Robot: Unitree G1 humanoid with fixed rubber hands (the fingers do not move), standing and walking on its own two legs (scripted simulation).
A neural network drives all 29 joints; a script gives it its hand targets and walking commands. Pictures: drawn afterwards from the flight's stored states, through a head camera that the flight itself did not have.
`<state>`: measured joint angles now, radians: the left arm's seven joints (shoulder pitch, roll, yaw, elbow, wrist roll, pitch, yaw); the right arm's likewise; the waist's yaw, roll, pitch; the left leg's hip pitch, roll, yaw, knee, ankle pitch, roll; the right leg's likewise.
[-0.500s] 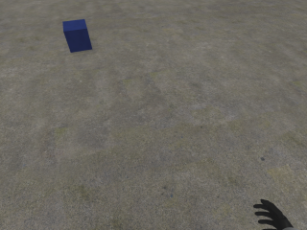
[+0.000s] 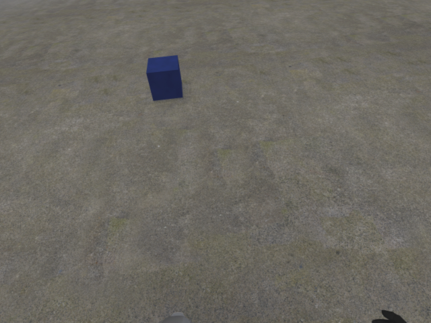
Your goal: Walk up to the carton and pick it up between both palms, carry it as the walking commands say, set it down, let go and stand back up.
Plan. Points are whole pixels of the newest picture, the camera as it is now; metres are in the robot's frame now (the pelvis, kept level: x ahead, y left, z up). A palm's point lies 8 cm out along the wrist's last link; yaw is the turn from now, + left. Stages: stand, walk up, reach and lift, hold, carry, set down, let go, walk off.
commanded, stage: walk up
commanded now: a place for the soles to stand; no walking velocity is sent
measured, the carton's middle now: (165, 77) +2.26 +0.52 -0.65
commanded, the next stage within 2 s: none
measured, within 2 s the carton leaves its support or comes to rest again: neither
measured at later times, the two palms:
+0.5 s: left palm (77, 228) +0.39 +0.39 -0.11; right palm (304, 208) +0.43 -0.21 -0.11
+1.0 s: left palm (75, 168) +0.60 +0.47 -0.10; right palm (266, 114) +0.83 -0.16 -0.09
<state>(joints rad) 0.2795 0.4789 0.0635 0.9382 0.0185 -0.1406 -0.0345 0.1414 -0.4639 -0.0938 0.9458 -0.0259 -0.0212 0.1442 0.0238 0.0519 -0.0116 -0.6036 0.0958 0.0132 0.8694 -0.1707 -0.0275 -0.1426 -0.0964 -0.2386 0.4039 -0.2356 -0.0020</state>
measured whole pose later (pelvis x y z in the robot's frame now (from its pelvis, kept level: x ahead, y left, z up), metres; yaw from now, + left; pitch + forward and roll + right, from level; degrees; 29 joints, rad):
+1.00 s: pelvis +0.64 +0.13 -0.01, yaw +8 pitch -1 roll -1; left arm 0.35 0.48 0.06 0.94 0.01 -0.12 -0.05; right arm 0.11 -0.44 -0.09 0.92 -0.01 -0.03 0.14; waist 0.07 0.03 -0.02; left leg -0.53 0.11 0.07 0.60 -0.10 -0.01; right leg -0.04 -0.10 -0.19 0.43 -0.36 0.04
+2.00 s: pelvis +1.14 +0.32 -0.03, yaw +5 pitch -2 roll +0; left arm 0.31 0.47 0.05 0.95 0.00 -0.06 -0.02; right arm 0.20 -0.42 -0.09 0.87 -0.01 -0.08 0.07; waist 0.00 -0.04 0.01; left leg -0.41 0.05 0.11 0.68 -0.26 0.03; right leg -0.43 -0.07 0.01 1.14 -0.40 -0.04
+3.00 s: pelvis +1.52 +0.46 -0.04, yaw +5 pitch -2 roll -1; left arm 0.32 0.43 0.07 0.88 0.02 -0.11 -0.02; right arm 0.32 -0.42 -0.07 0.88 -0.02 -0.02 0.06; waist -0.02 0.06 0.04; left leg -0.36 0.05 0.07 0.97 -0.48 0.04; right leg -0.42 -0.05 -0.11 0.74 -0.27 -0.03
